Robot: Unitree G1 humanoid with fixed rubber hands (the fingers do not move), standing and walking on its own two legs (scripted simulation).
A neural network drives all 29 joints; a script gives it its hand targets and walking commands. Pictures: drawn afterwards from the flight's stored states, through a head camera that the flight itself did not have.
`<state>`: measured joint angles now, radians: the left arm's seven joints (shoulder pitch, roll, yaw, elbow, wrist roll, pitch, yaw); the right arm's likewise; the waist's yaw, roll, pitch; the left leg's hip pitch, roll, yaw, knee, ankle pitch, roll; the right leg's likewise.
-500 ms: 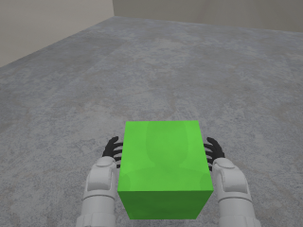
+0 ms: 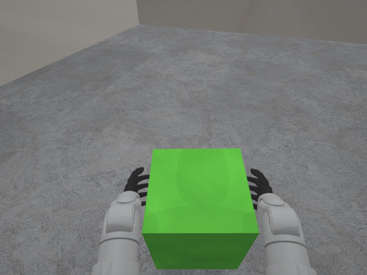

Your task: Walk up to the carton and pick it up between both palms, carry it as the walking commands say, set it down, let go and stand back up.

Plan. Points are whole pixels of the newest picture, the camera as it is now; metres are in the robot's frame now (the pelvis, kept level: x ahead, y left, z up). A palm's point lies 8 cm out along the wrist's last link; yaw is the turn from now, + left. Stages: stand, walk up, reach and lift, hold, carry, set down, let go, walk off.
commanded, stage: hold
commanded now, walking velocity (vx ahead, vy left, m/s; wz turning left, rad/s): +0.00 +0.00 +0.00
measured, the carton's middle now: (196, 211) +0.30 +0.00 -0.02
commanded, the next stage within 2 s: carry in 0.80 s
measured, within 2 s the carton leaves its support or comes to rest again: neither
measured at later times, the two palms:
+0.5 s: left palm (131, 197) +0.29 +0.15 +0.05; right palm (263, 200) +0.29 -0.15 +0.05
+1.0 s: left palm (122, 185) +0.31 +0.18 +0.07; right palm (251, 187) +0.31 -0.12 +0.07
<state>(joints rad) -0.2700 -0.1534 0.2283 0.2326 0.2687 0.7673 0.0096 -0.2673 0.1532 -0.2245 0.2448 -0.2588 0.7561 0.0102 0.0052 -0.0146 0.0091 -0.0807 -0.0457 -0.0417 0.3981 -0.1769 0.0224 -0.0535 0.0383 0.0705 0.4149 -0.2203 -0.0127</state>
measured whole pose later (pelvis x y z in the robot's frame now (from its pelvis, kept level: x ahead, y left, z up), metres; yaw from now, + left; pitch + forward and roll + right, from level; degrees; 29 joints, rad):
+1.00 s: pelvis +0.03 +0.02 +0.00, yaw +2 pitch +2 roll +0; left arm -0.20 -0.14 0.13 0.05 0.18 0.86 0.05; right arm -0.16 0.11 -0.14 0.02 -0.15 0.87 -0.04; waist 0.00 0.00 -0.16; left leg -0.27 -0.02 0.05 0.47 -0.33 0.03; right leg -0.21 -0.01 0.04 0.44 -0.27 0.00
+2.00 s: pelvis +0.55 +0.16 +0.00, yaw -3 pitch +5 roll +1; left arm -0.14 -0.13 0.11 -0.39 0.10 1.17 0.09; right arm -0.13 0.13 -0.08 -0.39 -0.09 1.17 -0.10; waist -0.02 -0.03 -0.04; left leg -0.19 -0.01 0.23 0.31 -0.22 0.06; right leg -0.55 -0.10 -0.14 0.77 -0.33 0.00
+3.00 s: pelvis +1.23 +0.21 -0.02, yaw +0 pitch +4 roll -1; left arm -0.17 -0.14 0.10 -0.30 0.11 1.17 0.09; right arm -0.15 0.13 -0.12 -0.34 -0.11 1.18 -0.08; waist 0.01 0.04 -0.07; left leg -0.16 0.11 0.09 0.92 -0.46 -0.02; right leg -0.46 -0.04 -0.27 0.56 -0.16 -0.10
